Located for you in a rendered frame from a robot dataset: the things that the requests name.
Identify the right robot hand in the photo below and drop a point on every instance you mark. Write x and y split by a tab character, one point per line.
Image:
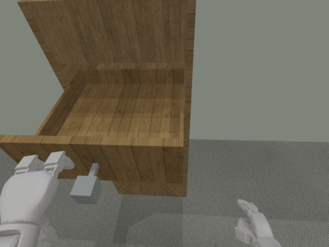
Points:
248	231

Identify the left robot hand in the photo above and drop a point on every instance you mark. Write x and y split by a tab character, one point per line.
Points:
29	192

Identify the robot left forearm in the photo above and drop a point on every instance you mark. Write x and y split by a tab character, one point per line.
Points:
19	234

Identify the handle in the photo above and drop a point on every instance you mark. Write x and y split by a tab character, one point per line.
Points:
86	189

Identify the cabinet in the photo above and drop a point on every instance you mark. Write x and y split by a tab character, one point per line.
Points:
119	34

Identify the robot right forearm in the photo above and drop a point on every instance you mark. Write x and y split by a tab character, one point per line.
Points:
266	241

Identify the drawer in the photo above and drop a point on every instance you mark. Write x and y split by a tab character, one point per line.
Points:
129	121

